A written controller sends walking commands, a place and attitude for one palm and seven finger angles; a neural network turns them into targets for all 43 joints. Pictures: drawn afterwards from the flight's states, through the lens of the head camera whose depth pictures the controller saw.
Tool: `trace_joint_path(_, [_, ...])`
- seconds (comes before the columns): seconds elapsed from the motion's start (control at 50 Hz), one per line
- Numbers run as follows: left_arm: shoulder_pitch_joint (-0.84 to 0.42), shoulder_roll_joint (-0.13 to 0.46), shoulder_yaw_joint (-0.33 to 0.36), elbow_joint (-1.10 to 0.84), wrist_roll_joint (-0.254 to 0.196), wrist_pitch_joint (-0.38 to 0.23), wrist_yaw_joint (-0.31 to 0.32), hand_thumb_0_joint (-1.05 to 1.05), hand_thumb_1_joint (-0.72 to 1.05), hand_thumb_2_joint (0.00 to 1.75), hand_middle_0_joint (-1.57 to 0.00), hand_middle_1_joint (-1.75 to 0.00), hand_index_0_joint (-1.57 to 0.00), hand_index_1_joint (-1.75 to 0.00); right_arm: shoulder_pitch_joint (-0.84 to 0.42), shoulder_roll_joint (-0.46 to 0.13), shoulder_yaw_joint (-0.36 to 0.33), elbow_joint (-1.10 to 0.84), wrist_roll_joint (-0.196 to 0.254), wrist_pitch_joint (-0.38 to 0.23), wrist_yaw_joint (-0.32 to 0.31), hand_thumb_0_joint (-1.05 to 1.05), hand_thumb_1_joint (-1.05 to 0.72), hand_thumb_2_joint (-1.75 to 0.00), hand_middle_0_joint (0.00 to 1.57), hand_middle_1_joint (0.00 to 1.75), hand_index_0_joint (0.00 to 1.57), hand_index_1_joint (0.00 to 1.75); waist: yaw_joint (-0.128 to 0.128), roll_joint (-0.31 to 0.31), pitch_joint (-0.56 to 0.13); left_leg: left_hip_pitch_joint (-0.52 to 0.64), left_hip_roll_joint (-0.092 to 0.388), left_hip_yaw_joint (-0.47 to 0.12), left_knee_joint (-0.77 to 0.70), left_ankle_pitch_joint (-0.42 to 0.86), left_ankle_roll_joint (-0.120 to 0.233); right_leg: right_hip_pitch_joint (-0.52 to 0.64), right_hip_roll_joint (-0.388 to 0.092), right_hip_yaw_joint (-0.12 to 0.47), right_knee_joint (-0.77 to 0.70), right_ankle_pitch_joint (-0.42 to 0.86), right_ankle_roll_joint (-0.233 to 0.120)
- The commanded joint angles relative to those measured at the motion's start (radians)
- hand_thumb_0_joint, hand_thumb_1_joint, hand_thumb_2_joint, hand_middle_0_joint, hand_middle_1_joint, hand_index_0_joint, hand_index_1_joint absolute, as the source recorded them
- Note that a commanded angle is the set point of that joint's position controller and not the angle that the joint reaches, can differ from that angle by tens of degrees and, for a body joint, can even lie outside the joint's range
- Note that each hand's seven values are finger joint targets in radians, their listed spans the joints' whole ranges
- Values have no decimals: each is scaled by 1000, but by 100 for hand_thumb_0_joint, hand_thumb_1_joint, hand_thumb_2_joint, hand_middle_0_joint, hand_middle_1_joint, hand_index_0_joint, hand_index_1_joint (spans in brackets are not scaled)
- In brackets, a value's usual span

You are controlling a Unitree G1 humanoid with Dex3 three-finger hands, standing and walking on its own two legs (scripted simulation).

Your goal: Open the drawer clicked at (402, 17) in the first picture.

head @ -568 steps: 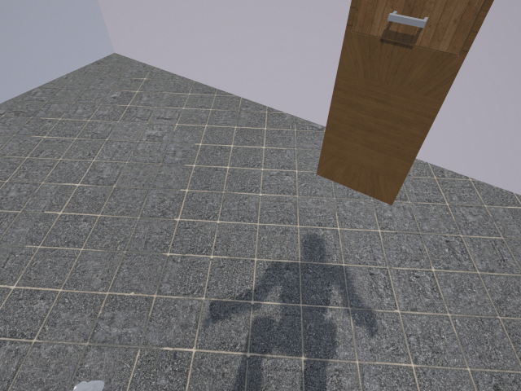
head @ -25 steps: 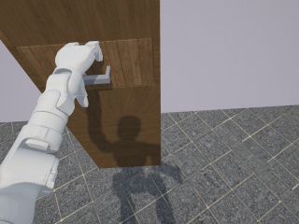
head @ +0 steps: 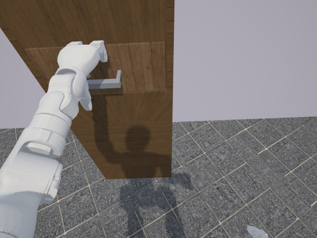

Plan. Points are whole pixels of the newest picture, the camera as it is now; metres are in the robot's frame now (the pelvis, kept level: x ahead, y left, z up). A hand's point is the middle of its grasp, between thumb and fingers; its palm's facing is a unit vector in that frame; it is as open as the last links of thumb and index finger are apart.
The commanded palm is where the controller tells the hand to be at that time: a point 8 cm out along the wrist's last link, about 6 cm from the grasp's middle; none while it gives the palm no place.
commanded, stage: move the hooked fingers above the handle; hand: left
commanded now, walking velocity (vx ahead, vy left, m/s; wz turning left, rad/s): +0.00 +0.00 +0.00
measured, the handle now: (100, 79) +0.53 +0.19 +0.10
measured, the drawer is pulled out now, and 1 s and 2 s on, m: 0.00 0.00 0.00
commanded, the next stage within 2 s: none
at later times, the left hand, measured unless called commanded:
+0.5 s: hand (84, 75) +0.47 +0.20 +0.17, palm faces +0.04 +0.00 -1.00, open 13.8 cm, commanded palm +0.45 +0.19 +0.22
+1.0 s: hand (86, 79) +0.46 +0.19 +0.16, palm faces -0.01 +0.00 -1.00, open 13.8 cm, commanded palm +0.45 +0.19 +0.22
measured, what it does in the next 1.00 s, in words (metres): stands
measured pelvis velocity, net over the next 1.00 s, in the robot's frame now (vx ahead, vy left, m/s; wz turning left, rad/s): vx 0.00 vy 0.00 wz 0.00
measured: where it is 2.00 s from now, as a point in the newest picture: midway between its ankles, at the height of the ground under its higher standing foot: outside the picture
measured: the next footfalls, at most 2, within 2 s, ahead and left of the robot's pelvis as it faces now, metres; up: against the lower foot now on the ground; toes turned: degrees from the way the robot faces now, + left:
none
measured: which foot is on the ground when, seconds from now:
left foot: down 0.00-1.00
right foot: down 0.00-1.00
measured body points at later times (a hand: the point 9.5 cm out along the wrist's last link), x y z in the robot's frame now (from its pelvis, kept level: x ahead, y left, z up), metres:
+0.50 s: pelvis +0.00 +0.00 +0.00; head +0.03 -0.03 +0.45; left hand +0.46 +0.20 +0.22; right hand +0.09 -0.25 -0.14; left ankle -0.03 +0.11 -0.74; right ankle -0.02 -0.11 -0.74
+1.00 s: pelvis +0.00 +0.00 +0.00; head +0.03 -0.03 +0.45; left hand +0.46 +0.19 +0.22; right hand +0.10 -0.26 -0.14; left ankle -0.03 +0.11 -0.74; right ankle -0.02 -0.11 -0.74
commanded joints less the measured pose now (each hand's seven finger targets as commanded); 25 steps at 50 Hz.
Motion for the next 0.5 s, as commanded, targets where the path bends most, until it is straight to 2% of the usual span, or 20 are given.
trace_joint_path(0.0, [-497, 169, 61, -148, 4, 38, 20, 0, -50, 30, -30, -120, -30, -120, 32, -131, -39, -84, 1, -14, 3, 0, -90, -90, 20, 30, 20, 30, -26, -67, -356, 174, -18, -8, -1, 438, 28, 156, 21, 26, -12, 406, -16])
trace_joint_path(0.04, [-451, 177, 67, -162, 3, 42, -8, 0, -50, 30, -30, -120, -30, -120, 21, -135, -37, -101, 3, -6, 5, 0, -90, -90, 20, 30, 20, 30, -13, -78, -363, 162, -20, -6, 0, 453, 30, 181, 18, 32, -9, 433, -15])
trace_joint_path(0.08, [-428, 145, 46, -198, -1, 38, -25, 0, -50, 30, -30, -120, -30, -120, 16, -132, -37, -110, 2, 0, 9, 0, -90, -90, 20, 30, 20, 30, -10, -78, -350, 169, -16, -8, -1, 461, 31, 171, 18, 30, -8, 430, -17])
trace_joint_path(0.12, [-389, 191, 92, -203, -6, 28, -33, 0, -50, 30, -30, -120, -30, -120, 9, -140, -35, -124, 4, 5, 7, 0, -90, -90, 20, 30, 20, 30, 4, -121, -337, 140, -21, -8, -7, 442, 33, 200, 19, 32, -15, 423, -18])
trace_joint_path(0.16, [-410, 210, 108, -239, -1, 11, -20, 0, -50, 30, -30, -120, -30, -120, 13, -132, -35, -122, 4, 5, 5, 0, -90, -90, 20, 30, 20, 30, 7, -98, -334, 144, -17, -10, -10, 431, 33, 184, 20, 32, -9, 404, -19])
trace_joint_path(0.2, [-456, 221, 118, -312, 0, -6, 4, 0, -50, 30, -30, -120, -30, -120, 17, -126, -40, -124, 0, -2, 8, 0, -90, -90, 20, 30, 20, 30, 12, -57, -379, 174, -16, -12, -5, 454, 30, 185, 22, 35, -5, 401, -21])
trace_joint_path(0.22, [-457, 287, 176, -321, 1, -13, 20, 0, -50, 30, -30, -120, -30, -120, 16, -129, -41, -123, -4, -5, 6, 0, -90, -90, 20, 30, 20, 30, 23, -78, -405, 166, -18, -8, -3, 458, 32, 220, 23, 37, -7, 408, -21])
trace_joint_path(0.24, [-461, 316, 196, -308, 8, -11, 38, 0, -50, 30, -30, -120, -30, -120, 13, -127, -38, -117, -3, -5, 5, 0, -90, -90, 20, 30, 20, 30, 27, -60, -406, 154, -20, -8, -7, 449, 31, 228, 22, 42, -4, 411, -21])
trace_joint_path(0.26, [-470, 293, 181, -287, 9, -5, 51, 0, -50, 30, -30, -120, -30, -120, 17, -122, -37, -110, -4, -7, 2, 0, -90, -90, 20, 30, 20, 30, 18, -75, -394, 144, -21, -2, -8, 438, 32, 227, 22, 38, -6, 414, -19])
trace_joint_path(0.28, [-489, 309, 192, -269, 19, -1, 64, 0, -50, 30, -30, -120, -30, -120, 22, -125, -38, -99, -2, -10, 1, 0, -90, -90, 20, 30, 20, 30, 13, -70, -381, 138, -18, -4, -14, 432, 28, 216, 23, 33, -7, 403, -20])
trace_joint_path(0.3, [-502, 314, 191, -277, 21, 4, 73, 0, -50, 30, -30, -120, -30, -120, 21, -126, -38, -97, -3, -14, 3, 0, -90, -90, 20, 30, 20, 30, 16, -43, -397, 147, -19, -4, -16, 437, 27, 220, 24, 36, -7, 403, -21])
trace_joint_path(0.32, [-490, 332, 205, -262, 24, 14, 78, 0, -50, 30, -30, -120, -30, -120, 15, -128, -39, -96, -2, -15, 3, 0, -90, -90, 20, 30, 20, 30, 18, -53, -403, 148, -20, -2, -13, 447, 28, 231, 25, 37, -11, 404, -22])
trace_joint_path(0.34, [-505, 293, 165, -263, 25, 23, 78, 0, -50, 30, -30, -120, -30, -120, 14, -126, -39, -93, 0, -17, 4, 0, -90, -90, 20, 30, 20, 30, 6, -25, -407, 155, -20, 0, -13, 439, 27, 218, 23, 37, -10, 402, -20])
trace_joint_path(0.36, [-521, 252, 130, -257, 23, 32, 74, 0, -50, 30, -30, -120, -30, -120, 21, -124, -41, -88, 0, -21, 6, 0, -90, -90, 20, 30, 20, 30, -6, -26, -397, 168, -18, -3, -12, 440, 28, 200, 24, 33, -13, 400, -20])
trace_joint_path(0.38, [-498, 237, 121, -258, 21, 42, 65, 0, -50, 30, -30, -120, -30, -120, 22, -127, -45, -88, 3, -23, 8, 0, -90, -90, 20, 30, 20, 30, -7, -36, -400, 182, -16, -6, -7, 454, 29, 193, 27, 33, -11, 406, -20])
trace_joint_path(0.42, [-456, 146, 47, -258, 2, 64, 27, 0, -50, 30, -30, -120, -30, -120, 14, -127, -49, -101, 8, -22, 12, 0, -90, -90, 20, 30, 20, 30, -20, -38, -397, 212, -18, -5, 1, 476, 32, 180, 26, 33, -21, 410, -18])
trace_joint_path(0.44, [-463, 132, 29, -251, -6, 70, 9, 0, -50, 30, -30, -120, -30, -120, 17, -132, -47, -95, 10, -20, 11, 0, -90, -90, 20, 30, 20, 30, -32, -57, -359, 205, -15, -13, -4, 442, 32, 153, 26, 30, -27, 388, -16])
trace_joint_path(0.48, [-443, 124, 19, -229, -12, 73, -22, 0, -50, 30, -30, -120, -30, -120, 16, -136, -43, -96, 11, -16, 7, 0, -90, -90, 20, 30, 20, 30, -30, -72, -322, 190, -21, -16, -10, 401, 33, 139, 26, 30, -34, 363, -16])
